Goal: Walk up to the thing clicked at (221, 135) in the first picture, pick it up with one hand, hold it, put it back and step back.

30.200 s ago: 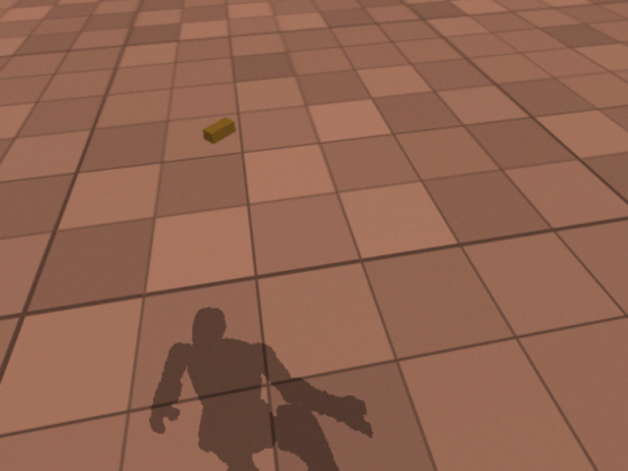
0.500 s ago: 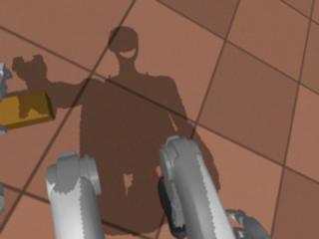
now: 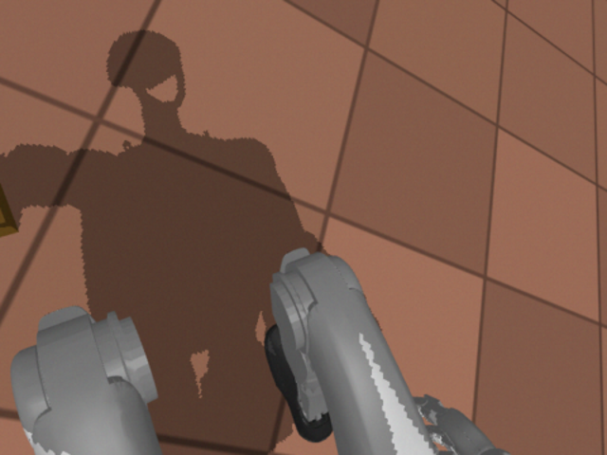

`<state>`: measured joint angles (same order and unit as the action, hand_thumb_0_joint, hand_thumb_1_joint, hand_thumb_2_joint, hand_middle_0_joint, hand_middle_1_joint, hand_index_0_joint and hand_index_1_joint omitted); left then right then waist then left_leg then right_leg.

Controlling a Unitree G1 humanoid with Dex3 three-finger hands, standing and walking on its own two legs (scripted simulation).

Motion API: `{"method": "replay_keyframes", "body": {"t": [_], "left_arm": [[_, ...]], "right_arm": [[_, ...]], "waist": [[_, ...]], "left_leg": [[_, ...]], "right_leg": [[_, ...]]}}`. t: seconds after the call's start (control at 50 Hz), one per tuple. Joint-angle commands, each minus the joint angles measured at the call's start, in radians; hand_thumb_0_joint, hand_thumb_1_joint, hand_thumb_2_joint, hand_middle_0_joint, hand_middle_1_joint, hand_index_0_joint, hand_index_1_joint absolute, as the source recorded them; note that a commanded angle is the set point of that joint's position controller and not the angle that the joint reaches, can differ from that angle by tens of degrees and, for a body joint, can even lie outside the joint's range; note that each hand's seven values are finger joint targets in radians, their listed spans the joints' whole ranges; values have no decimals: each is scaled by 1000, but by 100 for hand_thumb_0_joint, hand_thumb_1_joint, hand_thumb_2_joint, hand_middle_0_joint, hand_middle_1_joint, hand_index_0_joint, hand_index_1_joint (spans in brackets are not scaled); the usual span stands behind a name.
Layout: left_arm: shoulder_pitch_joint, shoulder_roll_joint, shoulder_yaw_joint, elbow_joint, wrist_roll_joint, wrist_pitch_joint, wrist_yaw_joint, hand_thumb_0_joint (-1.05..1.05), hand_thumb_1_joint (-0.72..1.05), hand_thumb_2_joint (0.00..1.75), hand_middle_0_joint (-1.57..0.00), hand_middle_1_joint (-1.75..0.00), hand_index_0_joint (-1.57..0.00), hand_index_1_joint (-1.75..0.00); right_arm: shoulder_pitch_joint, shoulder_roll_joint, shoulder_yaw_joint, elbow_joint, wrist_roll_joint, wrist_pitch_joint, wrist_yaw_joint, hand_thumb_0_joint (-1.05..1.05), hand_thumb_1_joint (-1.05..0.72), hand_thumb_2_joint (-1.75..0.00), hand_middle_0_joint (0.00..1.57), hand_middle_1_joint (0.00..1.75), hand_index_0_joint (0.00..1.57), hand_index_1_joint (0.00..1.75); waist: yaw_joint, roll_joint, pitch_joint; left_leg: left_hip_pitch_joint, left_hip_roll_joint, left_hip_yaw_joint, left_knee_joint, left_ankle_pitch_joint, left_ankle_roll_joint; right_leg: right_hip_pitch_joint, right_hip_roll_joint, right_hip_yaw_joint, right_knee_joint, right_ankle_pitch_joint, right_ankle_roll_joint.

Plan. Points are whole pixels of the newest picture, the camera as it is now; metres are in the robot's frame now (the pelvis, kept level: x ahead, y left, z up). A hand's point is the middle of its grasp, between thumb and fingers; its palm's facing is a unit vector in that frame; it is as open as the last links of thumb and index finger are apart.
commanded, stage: rest palm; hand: left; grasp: from above
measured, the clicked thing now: out of the picture +0.45 +0.36 -0.27
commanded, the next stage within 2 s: close in 0.50 s
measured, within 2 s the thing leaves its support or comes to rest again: neither
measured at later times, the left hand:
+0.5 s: hand out of the picture +0.42 +0.36 -0.23, palm faces -0.44 -0.19 -0.88, open 14.5 cm
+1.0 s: hand out of the picture +0.44 +0.35 -0.24, palm faces -0.39 -0.17 -0.90, open 13.2 cm
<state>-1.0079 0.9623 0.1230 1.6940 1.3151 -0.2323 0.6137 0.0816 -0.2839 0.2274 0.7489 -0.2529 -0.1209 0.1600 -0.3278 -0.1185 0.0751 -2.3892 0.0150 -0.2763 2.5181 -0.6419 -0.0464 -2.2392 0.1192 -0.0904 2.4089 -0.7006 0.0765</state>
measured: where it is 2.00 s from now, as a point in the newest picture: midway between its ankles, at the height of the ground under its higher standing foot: (226, 434)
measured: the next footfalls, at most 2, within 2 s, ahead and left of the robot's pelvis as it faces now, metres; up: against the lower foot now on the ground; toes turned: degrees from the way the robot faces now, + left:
none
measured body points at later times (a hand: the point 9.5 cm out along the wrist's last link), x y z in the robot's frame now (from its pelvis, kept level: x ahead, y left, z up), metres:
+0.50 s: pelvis +0.01 +0.00 +0.00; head +0.27 +0.13 +0.35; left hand +0.44 +0.37 -0.18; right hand +0.09 -0.26 -0.07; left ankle +0.08 +0.14 -0.27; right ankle +0.11 -0.13 -0.27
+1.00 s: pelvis +0.00 +0.01 +0.00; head +0.26 +0.14 +0.34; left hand +0.46 +0.36 -0.19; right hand +0.08 -0.24 -0.06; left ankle +0.08 +0.14 -0.27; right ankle +0.11 -0.13 -0.26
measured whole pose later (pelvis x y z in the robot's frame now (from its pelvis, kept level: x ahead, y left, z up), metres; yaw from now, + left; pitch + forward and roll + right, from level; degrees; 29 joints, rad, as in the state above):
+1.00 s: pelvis +0.00 +0.01 +0.00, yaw -3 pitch +26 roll -15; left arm -0.98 1.04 0.17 1.70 1.25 -0.21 0.61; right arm 0.05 -0.31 0.30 0.69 -0.29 -0.20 0.21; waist -0.35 -0.15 0.14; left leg -2.36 0.04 -0.32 2.57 -0.69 -0.03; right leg -2.20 0.13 -0.13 2.40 -0.71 0.08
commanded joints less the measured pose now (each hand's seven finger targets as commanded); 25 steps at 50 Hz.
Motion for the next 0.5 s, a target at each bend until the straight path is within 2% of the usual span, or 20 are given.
{"method": "replay_keyframes", "body": {"t": [0.0,0.02,0.06,0.08,0.1,0.12,0.14,0.16,0.2,0.24,0.3,0.32,0.36,0.38,0.4,0.46,0.48], "left_arm": [[-262,244,9,-98,-66,35,20,0,-57,102,-6,-98,-5,-99],[-255,239,-2,-101,-67,39,5,0,-56,100,-6,-99,-5,-99],[-216,272,33,-126,-83,42,-10,0,-56,100,-6,-98,-5,-99],[-180,251,18,-105,-91,45,-22,0,-56,100,-6,-98,-5,-99],[-164,313,78,-118,-101,43,-21,0,-56,100,-6,-98,-5,-99],[-147,319,83,-116,-91,45,-30,0,-56,100,-6,-98,-5,-99],[-140,284,76,-138,-105,42,-40,0,-57,100,-6,-97,-5,-98],[-137,321,93,-140,-95,38,-43,0,-59,102,-6,-96,-4,-98],[-138,315,103,-161,-101,26,-54,0,-60,103,-6,-95,-3,-98],[-147,319,101,-185,-101,10,-60,0,-61,104,-6,-94,-3,-97],[-162,319,99,-206,-96,-20,-68,0,-61,105,-6,-93,-2,-97],[-158,315,96,-219,-92,-31,-66,0,-61,106,-6,-94,-3,-97],[-170,285,73,-209,-94,-52,-64,0,-61,107,-6,-94,-3,-97],[-171,293,77,-192,-87,-61,-60,0,-61,106,-6,-95,-3,-98],[-175,281,62,-192,-82,-69,-58,0,-61,105,-6,-95,-3,-98],[-185,278,44,-171,-65,-87,-42,0,-60,106,-7,-95,-3,-99],[-185,299,59,-164,-59,-89,-30,0,-60,105,-6,-96,-3,-99]], "right_arm": [[147,-314,-75,-22,3,-38,-1,0,-89,-90,20,30,20,30],[153,-313,-70,-23,0,-45,3,0,-89,-90,20,30,20,30],[147,-322,-70,-43,0,-51,7,0,-89,-90,20,30,20,30],[147,-310,-63,-32,4,-51,10,0,-89,-90,20,30,20,30],[152,-329,-68,-36,0,-46,9,0,-89,-90,20,30,20,30],[160,-326,-68,-41,-1,-45,13,0,-90,-90,20,30,20,30],[154,-321,-66,-55,0,-41,14,0,-89,-90,20,30,20,30],[158,-322,-66,-41,0,-39,16,0,-90,-90,20,30,20,30],[159,-330,-67,-49,-5,-32,19,0,-89,-90,20,30,20,30],[155,-324,-69,-51,-3,-30,23,0,-89,-90,20,30,20,30],[175,-324,-62,-43,-10,-30,27,0,-89,-90,20,30,20,30],[175,-329,-66,-41,-15,-27,27,0,-89,-90,20,30,20,30],[165,-331,-65,-42,-15,-24,26,0,-89,-90,20,30,20,30],[169,-318,-54,-36,-17,-23,29,0,-89,-90,20,30,20,30],[166,-319,-51,-33,-25,-22,31,0,-89,-90,20,30,20,30],[151,-333,-54,-34,-28,-19,27,0,-89,-90,20,30,20,30],[144,-325,-43,-36,-26,-18,27,0,-89,-90,20,30,20,30]], "waist": [[-4,477,-618],[-12,482,-619],[3,477,-649],[18,499,-643],[18,485,-659],[18,496,-638],[22,493,-647],[15,513,-638],[8,502,-626],[4,495,-609],[-18,499,-604],[-14,506,-619],[-23,502,-614],[-30,500,-594],[-35,501,-586],[-36,509,-574],[-27,491,-570]], "left_leg": [[548,31,152,-229,87,56],[555,31,151,-222,97,57],[575,32,144,-227,146,53],[581,32,145,-234,160,49],[579,35,139,-239,184,49],[574,33,140,-238,191,48],[587,36,137,-241,218,44],[589,37,135,-238,218,44],[575,40,130,-231,228,46],[556,42,134,-220,202,51],[568,44,128,-209,219,51],[583,46,127,-211,218,51],[581,47,122,-213,206,51],[580,48,117,-212,192,50],[582,49,116,-209,181,50],[580,48,117,-213,156,48],[570,48,115,-218,143,49]], "right_leg": [[259,4,-154,-234,212,-92],[271,5,-156,-230,223,-90],[303,7,-165,-218,262,-91],[309,7,-163,-214,268,-94],[332,10,-170,-216,289,-90],[332,7,-167,-206,293,-93],[345,8,-171,-206,314,-91],[336,8,-170,-198,313,-94],[348,9,-172,-206,326,-90],[352,10,-163,-215,316,-87],[368,8,-167,-216,334,-83],[377,10,-169,-220,334,-83],[375,10,-175,-227,324,-82],[356,9,-183,-221,309,-84],[346,10,-185,-222,300,-83],[339,12,-187,-226,283,-85],[338,12,-192,-230,270,-84]]}}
